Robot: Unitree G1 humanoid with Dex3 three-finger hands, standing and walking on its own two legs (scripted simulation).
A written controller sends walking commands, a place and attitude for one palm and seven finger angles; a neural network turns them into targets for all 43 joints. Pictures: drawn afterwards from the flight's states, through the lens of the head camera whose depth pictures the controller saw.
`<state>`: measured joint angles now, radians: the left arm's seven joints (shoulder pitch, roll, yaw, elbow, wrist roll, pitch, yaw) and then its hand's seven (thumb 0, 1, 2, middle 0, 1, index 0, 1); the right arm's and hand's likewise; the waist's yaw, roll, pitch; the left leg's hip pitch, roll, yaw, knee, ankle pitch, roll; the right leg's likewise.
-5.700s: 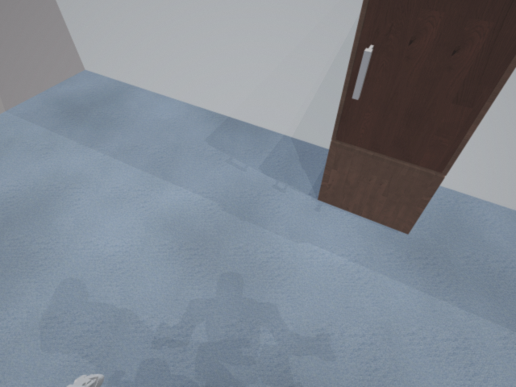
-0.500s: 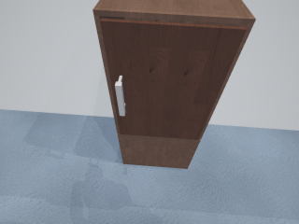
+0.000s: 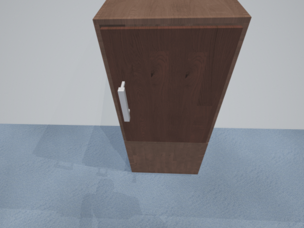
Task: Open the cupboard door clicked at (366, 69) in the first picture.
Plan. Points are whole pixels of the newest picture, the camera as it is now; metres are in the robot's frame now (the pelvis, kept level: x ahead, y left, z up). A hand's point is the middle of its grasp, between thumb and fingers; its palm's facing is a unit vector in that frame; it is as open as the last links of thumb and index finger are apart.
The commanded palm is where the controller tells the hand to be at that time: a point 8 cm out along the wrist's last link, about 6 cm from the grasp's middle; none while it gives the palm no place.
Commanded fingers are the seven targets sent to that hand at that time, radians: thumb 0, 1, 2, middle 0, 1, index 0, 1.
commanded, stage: look again from close up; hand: left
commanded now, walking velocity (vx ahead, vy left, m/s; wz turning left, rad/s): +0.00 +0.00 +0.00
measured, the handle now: (125, 102) +0.57 +0.15 -0.03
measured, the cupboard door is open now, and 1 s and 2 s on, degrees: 0 0 0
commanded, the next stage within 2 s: raise the hand with hooked fingers in 0.24 s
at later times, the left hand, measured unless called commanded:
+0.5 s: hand (99, 215) +0.17 +0.16 -0.05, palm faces +0.28 -0.95 -0.12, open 7.5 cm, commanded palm +0.11 +0.21 -0.06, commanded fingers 0.00 0.69 0.81 -0.22 -0.44 -0.22 -0.44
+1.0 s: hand (88, 214) +0.17 +0.19 -0.05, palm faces -0.02 -1.00 -0.05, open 10.1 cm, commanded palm +0.14 +0.24 -0.05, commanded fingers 0.00 0.11 0.56 -0.26 -0.81 -0.26 -0.81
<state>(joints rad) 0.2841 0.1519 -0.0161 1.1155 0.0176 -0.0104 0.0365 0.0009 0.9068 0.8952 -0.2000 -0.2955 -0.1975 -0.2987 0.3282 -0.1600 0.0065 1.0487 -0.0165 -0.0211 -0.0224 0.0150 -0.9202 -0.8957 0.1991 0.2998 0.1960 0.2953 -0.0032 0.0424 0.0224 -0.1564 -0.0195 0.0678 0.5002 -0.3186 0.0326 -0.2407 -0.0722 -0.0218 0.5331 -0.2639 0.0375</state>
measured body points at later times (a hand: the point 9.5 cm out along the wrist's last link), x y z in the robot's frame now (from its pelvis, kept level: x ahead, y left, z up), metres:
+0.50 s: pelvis +0.00 -0.04 -0.01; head +0.01 -0.06 +0.44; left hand +0.15 +0.21 -0.04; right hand +0.08 -0.29 -0.13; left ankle -0.03 +0.10 -0.73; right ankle +0.01 -0.14 -0.74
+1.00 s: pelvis -0.05 -0.04 -0.10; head +0.03 -0.02 +0.34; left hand +0.17 +0.24 -0.05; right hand +0.17 -0.24 -0.18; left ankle -0.03 +0.10 -0.73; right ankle +0.01 -0.15 -0.73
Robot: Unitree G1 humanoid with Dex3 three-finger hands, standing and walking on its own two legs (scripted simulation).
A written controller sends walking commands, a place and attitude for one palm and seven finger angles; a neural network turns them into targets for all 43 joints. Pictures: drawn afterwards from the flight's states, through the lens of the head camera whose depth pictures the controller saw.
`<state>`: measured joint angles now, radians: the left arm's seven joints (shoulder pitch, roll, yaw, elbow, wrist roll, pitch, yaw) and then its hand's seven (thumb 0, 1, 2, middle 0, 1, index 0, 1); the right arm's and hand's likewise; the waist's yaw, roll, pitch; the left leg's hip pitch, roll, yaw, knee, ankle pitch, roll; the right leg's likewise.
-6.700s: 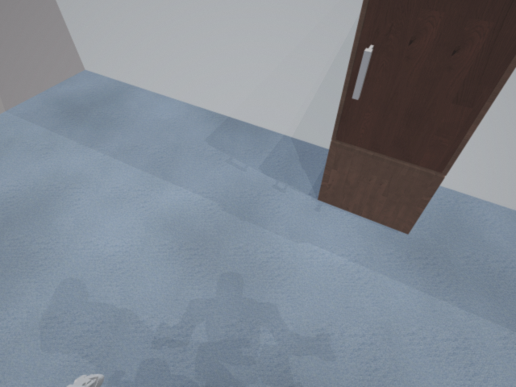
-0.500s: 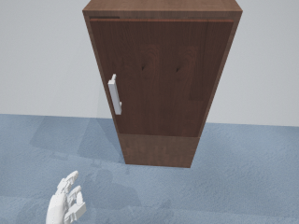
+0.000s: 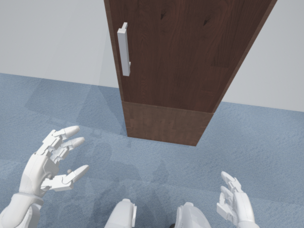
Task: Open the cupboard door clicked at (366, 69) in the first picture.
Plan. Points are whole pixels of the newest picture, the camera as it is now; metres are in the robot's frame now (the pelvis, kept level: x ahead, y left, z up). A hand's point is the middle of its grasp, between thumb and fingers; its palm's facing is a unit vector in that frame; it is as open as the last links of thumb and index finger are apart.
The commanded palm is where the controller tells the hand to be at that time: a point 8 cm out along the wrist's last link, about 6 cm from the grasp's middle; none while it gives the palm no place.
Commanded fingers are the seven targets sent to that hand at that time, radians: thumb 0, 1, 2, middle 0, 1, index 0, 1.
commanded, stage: raise the hand with hooked fingers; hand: left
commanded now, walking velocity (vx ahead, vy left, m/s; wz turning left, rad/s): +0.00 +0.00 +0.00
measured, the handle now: (125, 50) +0.62 +0.15 +0.07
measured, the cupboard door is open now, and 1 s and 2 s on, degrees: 0 0 0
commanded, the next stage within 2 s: move the hooked fingers beside the handle in 1.44 s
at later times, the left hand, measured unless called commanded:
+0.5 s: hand (51, 152) +0.26 +0.26 +0.06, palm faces -0.03 -1.00 -0.06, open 13.0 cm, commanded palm +0.24 +0.32 +0.07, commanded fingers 0.00 -0.48 0.31 -0.30 -1.18 -0.30 -1.18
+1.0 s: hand (44, 125) +0.31 +0.29 +0.09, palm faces -0.04 -1.00 -0.06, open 14.0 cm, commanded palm +0.29 +0.33 +0.09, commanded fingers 0.00 -0.50 0.30 -0.30 -1.20 -0.30 -1.20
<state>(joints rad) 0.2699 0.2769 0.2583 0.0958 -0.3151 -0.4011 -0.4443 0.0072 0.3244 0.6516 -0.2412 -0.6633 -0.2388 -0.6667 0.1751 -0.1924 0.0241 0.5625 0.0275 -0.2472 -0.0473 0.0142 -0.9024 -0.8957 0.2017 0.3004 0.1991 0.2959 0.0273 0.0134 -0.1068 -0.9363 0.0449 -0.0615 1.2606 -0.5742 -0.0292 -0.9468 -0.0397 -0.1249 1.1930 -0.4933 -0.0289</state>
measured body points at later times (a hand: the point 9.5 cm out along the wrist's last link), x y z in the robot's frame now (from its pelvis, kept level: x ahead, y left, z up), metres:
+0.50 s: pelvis +0.01 +0.03 +0.02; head +0.08 +0.05 +0.46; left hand +0.26 +0.31 +0.07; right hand +0.18 -0.23 -0.04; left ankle +0.02 +0.13 -0.63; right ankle +0.05 -0.11 -0.63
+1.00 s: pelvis +0.02 +0.02 +0.03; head +0.10 +0.03 +0.47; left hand +0.31 +0.34 +0.09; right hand +0.17 -0.24 -0.05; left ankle +0.02 +0.13 -0.63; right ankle +0.05 -0.11 -0.63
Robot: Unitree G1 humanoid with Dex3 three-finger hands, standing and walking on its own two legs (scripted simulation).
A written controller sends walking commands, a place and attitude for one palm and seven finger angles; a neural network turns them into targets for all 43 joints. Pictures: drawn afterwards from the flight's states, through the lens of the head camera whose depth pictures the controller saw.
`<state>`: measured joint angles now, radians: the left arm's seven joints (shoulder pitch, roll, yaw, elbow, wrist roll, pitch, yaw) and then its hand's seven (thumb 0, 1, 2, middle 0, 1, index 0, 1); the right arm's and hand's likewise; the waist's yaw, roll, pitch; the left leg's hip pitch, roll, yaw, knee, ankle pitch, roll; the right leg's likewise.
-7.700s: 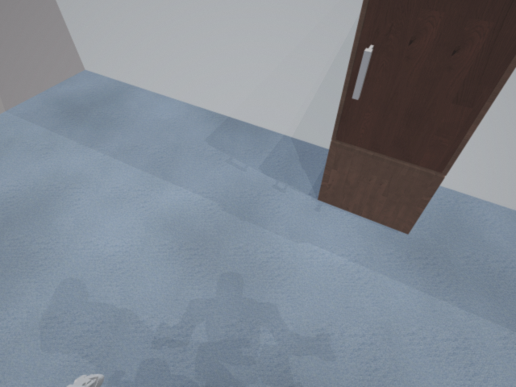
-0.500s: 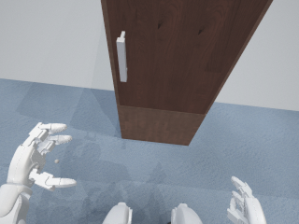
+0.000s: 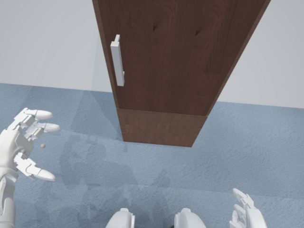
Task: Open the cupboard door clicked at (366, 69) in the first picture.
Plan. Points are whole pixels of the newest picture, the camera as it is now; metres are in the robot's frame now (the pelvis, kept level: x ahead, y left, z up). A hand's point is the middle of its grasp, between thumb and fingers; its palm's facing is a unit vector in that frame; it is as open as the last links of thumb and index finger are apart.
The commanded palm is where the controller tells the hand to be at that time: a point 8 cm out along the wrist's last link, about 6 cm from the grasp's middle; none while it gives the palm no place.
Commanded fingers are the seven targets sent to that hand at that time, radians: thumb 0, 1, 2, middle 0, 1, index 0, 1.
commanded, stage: raise the hand with hooked fingers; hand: left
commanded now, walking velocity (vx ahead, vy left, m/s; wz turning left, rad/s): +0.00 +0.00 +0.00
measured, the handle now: (119, 61) +0.60 +0.14 +0.05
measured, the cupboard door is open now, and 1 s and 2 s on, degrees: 0 0 0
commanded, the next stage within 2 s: move the hooked fingers beside the handle in 0.44 s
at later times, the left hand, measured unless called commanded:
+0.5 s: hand (47, 148) +0.28 +0.26 +0.05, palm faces -0.02 -1.00 -0.04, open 14.0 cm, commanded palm +0.26 +0.31 +0.06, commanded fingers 0.00 -0.50 0.30 -0.30 -1.20 -0.30 -1.20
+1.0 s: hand (67, 119) +0.37 +0.24 +0.05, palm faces -0.03 -1.00 -0.03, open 14.0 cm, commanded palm +0.35 +0.30 +0.05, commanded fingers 0.00 -0.50 0.30 -0.30 -1.20 -0.30 -1.20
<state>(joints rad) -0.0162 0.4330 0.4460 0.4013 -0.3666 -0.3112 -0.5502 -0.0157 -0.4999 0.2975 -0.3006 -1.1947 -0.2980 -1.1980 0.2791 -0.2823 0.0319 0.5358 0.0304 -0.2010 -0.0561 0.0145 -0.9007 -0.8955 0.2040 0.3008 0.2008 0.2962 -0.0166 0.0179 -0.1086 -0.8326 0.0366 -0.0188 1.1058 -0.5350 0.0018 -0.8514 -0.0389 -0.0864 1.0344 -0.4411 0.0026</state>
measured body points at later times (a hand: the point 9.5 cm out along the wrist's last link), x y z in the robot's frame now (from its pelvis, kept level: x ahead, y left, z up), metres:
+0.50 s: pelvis +0.00 -0.01 +0.00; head +0.07 +0.01 +0.45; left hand +0.28 +0.32 +0.06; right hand +0.15 -0.26 -0.08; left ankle +0.00 +0.11 -0.66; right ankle +0.03 -0.13 -0.66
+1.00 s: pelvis -0.01 +0.00 +0.00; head +0.09 +0.01 +0.44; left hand +0.36 +0.30 +0.05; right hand +0.12 -0.26 -0.09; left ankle +0.00 +0.11 -0.66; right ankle +0.03 -0.13 -0.66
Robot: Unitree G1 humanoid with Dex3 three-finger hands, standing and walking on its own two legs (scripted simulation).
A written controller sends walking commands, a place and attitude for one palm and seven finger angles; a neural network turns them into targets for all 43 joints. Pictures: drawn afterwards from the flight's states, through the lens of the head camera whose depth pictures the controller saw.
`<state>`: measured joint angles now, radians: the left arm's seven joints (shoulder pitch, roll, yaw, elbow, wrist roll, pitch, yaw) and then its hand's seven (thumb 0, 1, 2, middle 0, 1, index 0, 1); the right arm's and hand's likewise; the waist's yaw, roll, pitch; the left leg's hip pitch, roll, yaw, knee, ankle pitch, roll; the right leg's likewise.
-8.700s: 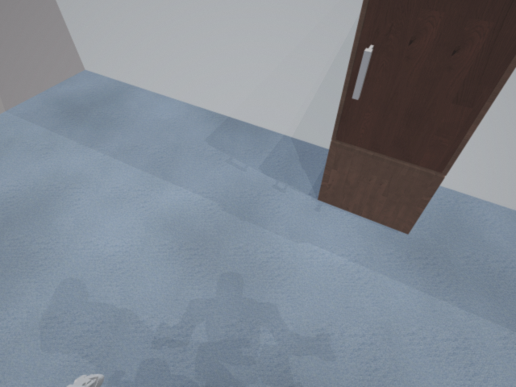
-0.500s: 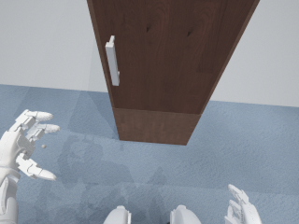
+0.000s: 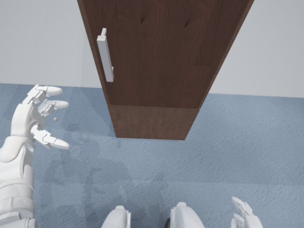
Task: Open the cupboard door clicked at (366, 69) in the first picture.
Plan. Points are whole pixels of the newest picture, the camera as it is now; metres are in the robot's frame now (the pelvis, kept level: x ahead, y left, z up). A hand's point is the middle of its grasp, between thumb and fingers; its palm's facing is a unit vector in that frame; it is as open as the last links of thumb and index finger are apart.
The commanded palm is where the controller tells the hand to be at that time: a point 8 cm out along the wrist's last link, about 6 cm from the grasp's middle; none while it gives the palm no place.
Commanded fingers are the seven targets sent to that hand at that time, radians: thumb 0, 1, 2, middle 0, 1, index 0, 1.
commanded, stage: move the hooked fingers beside the handle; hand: left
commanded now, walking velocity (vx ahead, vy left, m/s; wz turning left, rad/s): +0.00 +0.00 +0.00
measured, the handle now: (107, 56) +0.60 +0.15 +0.05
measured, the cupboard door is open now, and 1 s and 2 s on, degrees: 0 0 0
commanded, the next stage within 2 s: slide the fingers in behind the handle in 1.94 s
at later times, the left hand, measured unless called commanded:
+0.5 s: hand (67, 94) +0.44 +0.24 +0.05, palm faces -0.03 -1.00 -0.02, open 14.0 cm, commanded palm +0.43 +0.29 +0.05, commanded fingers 0.00 -0.50 0.30 -0.30 -1.20 -0.30 -1.20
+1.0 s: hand (81, 72) +0.53 +0.22 +0.05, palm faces -0.03 -1.00 -0.03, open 14.0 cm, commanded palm +0.52 +0.26 +0.04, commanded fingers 0.00 -0.50 0.30 -0.30 -1.20 -0.30 -1.20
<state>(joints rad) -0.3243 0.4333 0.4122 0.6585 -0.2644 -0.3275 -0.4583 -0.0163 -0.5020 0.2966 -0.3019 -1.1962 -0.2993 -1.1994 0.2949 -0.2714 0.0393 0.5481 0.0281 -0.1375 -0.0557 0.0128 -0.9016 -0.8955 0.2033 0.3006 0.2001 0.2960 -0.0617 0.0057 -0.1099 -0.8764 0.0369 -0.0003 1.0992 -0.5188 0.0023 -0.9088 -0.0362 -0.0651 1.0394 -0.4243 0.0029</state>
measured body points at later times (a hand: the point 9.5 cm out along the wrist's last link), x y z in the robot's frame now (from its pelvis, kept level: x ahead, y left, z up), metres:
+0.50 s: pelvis +0.00 +0.00 -0.01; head +0.12 +0.02 +0.43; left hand +0.44 +0.29 +0.06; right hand +0.07 -0.27 -0.11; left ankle +0.00 +0.12 -0.66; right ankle +0.04 -0.13 -0.66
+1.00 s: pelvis -0.01 +0.00 -0.02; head +0.16 +0.03 +0.40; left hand +0.52 +0.27 +0.06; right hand -0.01 -0.27 -0.12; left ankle +0.00 +0.12 -0.66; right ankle +0.04 -0.13 -0.66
